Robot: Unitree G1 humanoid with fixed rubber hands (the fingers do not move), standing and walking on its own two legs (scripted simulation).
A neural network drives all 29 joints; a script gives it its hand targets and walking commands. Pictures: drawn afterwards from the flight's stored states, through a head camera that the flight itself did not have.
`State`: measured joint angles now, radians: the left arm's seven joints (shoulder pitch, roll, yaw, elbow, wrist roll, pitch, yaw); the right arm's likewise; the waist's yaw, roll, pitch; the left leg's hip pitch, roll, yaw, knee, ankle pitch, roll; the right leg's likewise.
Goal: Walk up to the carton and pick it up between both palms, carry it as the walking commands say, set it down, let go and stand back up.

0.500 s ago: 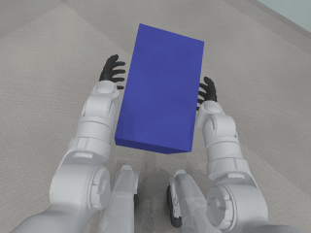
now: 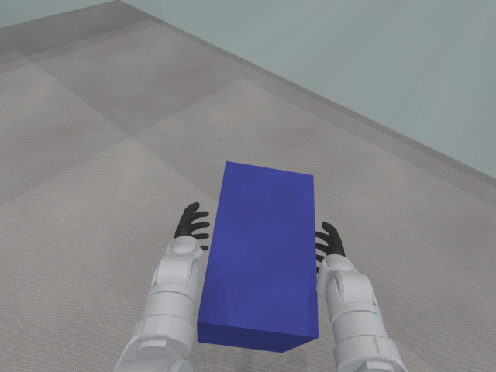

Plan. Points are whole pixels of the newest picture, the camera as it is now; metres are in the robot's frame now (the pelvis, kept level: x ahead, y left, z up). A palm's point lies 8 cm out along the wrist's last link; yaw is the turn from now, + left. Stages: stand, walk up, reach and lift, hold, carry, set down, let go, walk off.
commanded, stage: reach and lift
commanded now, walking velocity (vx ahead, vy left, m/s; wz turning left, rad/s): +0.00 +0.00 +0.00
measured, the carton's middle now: (254, 259) +0.37 -0.01 -0.08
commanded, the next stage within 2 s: hold in 1.90 s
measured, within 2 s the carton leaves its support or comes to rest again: neither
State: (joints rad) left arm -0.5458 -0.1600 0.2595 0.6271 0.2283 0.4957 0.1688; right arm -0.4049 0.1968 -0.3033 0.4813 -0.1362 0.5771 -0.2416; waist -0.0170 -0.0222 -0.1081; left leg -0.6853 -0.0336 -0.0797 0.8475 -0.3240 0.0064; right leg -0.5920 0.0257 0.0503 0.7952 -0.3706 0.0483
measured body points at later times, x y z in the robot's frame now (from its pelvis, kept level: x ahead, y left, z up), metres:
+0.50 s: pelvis +0.00 -0.02 +0.02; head -0.04 -0.01 +0.47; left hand +0.31 +0.10 +0.03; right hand +0.30 -0.16 +0.04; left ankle +0.05 +0.10 -0.70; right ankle +0.02 -0.15 -0.70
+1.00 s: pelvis -0.05 -0.01 +0.02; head -0.06 +0.00 +0.47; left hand +0.29 +0.13 +0.03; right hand +0.28 -0.13 +0.04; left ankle +0.05 +0.10 -0.70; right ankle +0.02 -0.15 -0.70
